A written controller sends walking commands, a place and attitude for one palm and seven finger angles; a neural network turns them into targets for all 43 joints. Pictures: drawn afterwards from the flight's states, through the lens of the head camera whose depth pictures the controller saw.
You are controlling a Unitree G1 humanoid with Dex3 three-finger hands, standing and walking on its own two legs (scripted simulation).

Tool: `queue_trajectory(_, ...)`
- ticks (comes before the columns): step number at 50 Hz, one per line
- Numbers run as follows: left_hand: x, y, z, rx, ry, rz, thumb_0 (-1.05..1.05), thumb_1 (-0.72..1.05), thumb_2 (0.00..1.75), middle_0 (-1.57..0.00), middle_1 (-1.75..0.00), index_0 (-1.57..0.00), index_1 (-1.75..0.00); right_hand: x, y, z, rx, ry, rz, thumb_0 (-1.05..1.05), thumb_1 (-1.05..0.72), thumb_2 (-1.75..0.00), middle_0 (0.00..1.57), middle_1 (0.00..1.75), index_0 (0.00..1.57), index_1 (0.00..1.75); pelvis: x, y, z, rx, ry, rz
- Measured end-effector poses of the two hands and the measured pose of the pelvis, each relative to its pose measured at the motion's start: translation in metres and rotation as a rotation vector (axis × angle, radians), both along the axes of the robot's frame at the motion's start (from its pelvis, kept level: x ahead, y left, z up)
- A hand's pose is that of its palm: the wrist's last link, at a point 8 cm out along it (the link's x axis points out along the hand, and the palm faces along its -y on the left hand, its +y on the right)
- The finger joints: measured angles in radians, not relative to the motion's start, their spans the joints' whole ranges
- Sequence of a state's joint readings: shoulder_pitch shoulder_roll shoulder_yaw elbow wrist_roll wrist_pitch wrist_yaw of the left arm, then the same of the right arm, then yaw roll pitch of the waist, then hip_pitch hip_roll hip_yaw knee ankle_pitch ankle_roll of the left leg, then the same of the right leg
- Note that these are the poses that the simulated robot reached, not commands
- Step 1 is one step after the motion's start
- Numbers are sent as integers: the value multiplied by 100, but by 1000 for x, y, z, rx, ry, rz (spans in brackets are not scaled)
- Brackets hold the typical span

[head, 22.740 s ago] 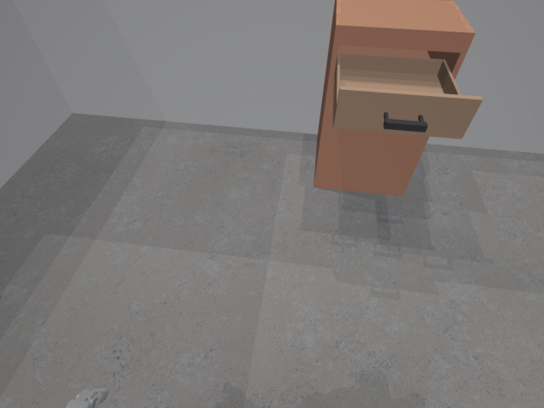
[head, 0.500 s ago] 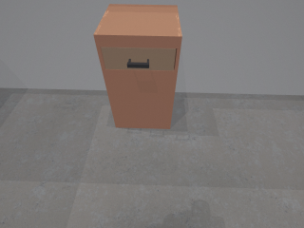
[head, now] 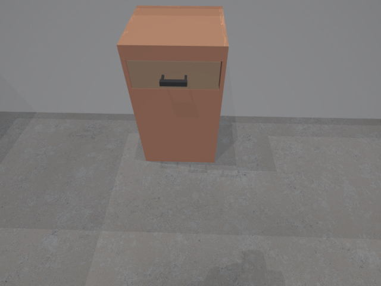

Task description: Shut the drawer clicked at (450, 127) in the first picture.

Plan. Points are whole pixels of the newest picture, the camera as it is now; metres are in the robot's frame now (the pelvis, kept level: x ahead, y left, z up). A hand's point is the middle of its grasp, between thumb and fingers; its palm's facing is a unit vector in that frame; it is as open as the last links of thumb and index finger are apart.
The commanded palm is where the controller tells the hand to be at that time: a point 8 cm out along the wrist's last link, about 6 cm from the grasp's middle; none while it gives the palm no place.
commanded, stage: look to check the result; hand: left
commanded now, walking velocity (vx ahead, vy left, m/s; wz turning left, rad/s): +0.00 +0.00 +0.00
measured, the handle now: (173, 80) +0.94 +0.13 -0.12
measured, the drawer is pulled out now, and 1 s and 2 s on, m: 0.00 0.00 0.00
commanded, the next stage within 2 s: stand and wait in 0.08 s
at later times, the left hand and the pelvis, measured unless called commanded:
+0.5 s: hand out of the picture +0.06 +0.21 -0.16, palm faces +0.00 -0.96 -0.28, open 7.4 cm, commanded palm none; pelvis +0.01 -0.01 +0.00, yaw +0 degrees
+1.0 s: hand out of the picture +0.08 +0.21 -0.16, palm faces -0.01 -0.95 -0.30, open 7.4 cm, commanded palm none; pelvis +0.02 -0.02 +0.00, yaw +0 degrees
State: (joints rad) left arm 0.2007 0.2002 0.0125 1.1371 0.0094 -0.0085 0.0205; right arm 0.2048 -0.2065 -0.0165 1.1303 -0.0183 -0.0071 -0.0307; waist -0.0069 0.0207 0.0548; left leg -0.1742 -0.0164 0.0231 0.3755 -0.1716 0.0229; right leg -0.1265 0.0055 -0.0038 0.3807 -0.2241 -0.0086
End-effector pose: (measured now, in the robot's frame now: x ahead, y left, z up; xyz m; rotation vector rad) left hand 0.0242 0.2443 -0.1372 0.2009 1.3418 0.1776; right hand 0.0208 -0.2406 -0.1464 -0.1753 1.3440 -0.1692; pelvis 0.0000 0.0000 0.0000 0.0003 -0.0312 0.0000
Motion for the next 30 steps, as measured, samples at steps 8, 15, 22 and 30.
queue_trajectory(8, 11, 4, 3, 14, -13, -10, 0, 91, 90, -20, -30, -20, -30, 11, -10, 3, -14, -9, 10, 0, -91, -90, 20, 30, 20, 30, 4, -3, 1, 0, 2, 0)
queue_trajectory(15, 19, 6, 5, 24, -17, -14, 0, 91, 90, -20, -30, -20, -30, 17, -18, 4, -26, -10, 14, 0, -91, -90, 21, 30, 20, 30, 8, -5, 1, 1, 4, 0)
queue_trajectory(22, 26, 8, 7, 35, -24, -20, 0, 91, 90, -20, -30, -20, -30, 24, -25, 6, -35, -17, 17, 0, -91, -90, 21, 30, 20, 30, 11, -8, 2, 2, 4, -2)
queue_trajectory(30, 34, 9, 10, 44, -33, -27, 0, 91, 90, -20, -30, -20, -30, 31, -31, 7, -42, -25, 20, 0, -91, -90, 21, 30, 20, 30, 15, -10, 2, 3, 6, -4)
